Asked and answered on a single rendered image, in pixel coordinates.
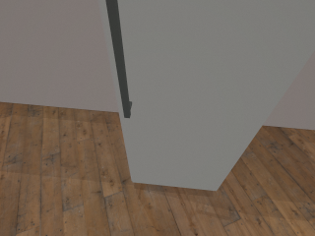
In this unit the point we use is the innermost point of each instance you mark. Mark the fridge door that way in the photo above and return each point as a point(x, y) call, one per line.
point(203, 76)

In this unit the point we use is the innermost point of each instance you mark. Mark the handle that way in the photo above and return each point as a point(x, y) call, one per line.
point(116, 36)

